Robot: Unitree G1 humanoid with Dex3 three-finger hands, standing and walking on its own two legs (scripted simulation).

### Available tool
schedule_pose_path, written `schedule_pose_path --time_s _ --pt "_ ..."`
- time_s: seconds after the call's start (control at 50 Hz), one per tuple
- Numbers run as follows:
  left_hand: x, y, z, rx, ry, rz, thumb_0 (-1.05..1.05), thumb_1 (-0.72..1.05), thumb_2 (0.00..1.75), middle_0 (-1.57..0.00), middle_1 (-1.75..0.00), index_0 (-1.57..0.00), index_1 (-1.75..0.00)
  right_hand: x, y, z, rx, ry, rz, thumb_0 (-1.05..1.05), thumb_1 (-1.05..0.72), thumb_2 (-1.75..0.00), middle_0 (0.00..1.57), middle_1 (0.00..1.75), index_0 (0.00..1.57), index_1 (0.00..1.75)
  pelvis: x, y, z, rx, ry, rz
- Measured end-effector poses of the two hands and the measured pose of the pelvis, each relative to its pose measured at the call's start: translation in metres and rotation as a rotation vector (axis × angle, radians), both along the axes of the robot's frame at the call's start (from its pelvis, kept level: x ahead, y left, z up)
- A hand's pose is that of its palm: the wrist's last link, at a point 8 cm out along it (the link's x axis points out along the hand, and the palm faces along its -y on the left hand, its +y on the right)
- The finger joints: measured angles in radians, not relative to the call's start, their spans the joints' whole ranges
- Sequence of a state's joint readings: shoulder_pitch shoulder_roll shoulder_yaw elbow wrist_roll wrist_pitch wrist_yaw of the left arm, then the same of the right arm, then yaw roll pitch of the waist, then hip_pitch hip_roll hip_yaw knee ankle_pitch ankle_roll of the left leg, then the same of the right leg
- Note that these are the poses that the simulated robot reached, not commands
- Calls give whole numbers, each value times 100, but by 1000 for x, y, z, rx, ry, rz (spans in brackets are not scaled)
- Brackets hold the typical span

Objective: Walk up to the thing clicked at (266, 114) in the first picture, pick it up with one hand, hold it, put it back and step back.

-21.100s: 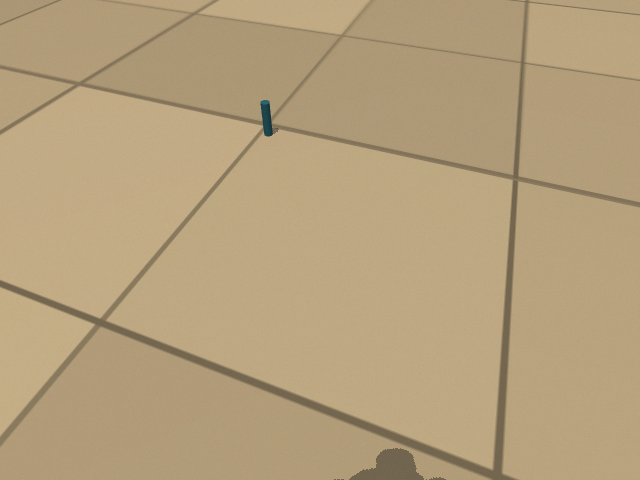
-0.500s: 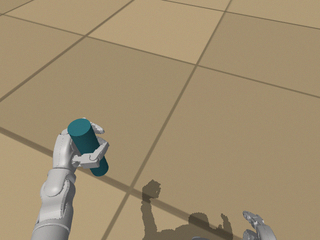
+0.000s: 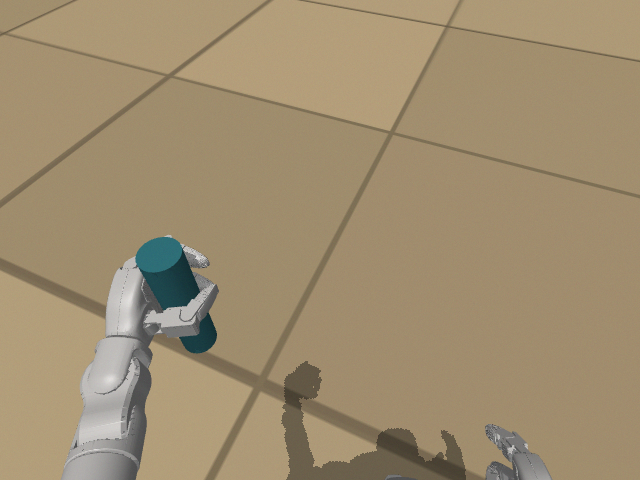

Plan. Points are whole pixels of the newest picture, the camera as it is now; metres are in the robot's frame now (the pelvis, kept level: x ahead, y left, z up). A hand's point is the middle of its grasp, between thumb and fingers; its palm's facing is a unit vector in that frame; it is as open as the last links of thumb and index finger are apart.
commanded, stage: hold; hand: left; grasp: from the side
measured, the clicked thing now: (182, 302) +0.33 +0.18 +0.04
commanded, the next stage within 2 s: crouch in 0.02 s
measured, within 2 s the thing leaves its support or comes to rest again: neither
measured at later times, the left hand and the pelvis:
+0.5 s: hand (206, 324) +0.33 +0.16 -0.02, palm faces +0.01 -1.00 +0.02, open 6.4 cm; pelvis -0.02 -0.01 -0.03, yaw +0 degrees
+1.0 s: hand (231, 370) +0.36 +0.18 -0.28, palm faces +0.01 -1.00 -0.02, open 6.4 cm; pelvis -0.06 +0.00 -0.25, yaw -1 degrees
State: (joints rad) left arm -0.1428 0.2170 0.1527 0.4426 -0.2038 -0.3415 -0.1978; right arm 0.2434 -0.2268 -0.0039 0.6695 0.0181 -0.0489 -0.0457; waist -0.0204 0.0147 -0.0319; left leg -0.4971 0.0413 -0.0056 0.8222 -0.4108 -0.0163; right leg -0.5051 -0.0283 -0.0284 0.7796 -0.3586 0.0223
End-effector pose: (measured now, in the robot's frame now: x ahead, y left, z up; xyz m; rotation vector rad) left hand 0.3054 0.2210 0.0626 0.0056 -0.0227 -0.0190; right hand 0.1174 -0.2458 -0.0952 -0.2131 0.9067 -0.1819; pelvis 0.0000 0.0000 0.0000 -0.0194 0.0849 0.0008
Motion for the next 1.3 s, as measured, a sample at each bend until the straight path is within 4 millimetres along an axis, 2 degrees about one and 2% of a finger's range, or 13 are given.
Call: schedule_pose_path --time_s 0.22,0.3,0.4,0.5,0.6,0.72,0.86,0.98,1.12,1.3 --pt "-4 -5 -6 -1 15 -14 4 9 106 -96 -107 -90 -109 3 1 0 2 -9 14 1 -89 -89 20 30 21 30 -1 0 -1 0 4 0" --pt "-3 -4 -15 -9 26 11 4 9 106 -97 -107 -90 -109 3 0 -2 4 -5 21 1 -87 -89 20 30 21 30 -3 -1 -3 1 17 2" --pt "-2 -3 -42 -25 54 33 4 9 106 -97 -107 -90 -109 0 -4 -11 -3 13 37 1 -87 -89 20 30 21 30 -9 -4 -13 1 57 4" --pt "2 -4 -84 -28 72 29 4 9 107 -97 -107 -90 -109 -8 -11 -32 -24 47 53 1 -87 -89 20 30 21 30 -16 -5 -33 0 134 5" --pt "11 -4 -134 -18 50 8 4 9 107 -97 -106 -91 -108 -19 -21 -70 -54 93 68 1 -87 -90 20 30 21 30 -22 -6 -71 -2 245 4" --pt "25 2 -197 -4 8 8 4 9 108 -97 -106 -91 -108 -32 -27 -133 -75 159 83 1 -88 -90 20 30 20 30 -31 -6 -130 -8 360 3" --pt "32 8 -271 9 30 22 4 9 108 -97 -106 -91 -108 -42 -20 -208 -50 230 110 1 -89 -90 20 30 20 30 -43 -3 -192 -12 452 -1" --pt "33 10 -331 11 51 33 4 9 107 -97 -106 -91 -108 -51 -12 -264 -25 275 144 1 -89 -90 20 30 20 30 -54 -3 -239 -13 492 -3" --pt "38 12 -392 13 46 42 4 9 107 -97 -106 -90 -108 -66 -12 -316 -39 313 178 0 -90 -90 20 30 21 30 -69 -3 -293 -19 502 -6" --pt "49 17 -444 23 32 55 4 9 107 -97 -106 -91 -108 -104 -22 -364 -70 389 158 0 -90 -90 20 30 20 30 -85 -2 -348 -30 472 -13"
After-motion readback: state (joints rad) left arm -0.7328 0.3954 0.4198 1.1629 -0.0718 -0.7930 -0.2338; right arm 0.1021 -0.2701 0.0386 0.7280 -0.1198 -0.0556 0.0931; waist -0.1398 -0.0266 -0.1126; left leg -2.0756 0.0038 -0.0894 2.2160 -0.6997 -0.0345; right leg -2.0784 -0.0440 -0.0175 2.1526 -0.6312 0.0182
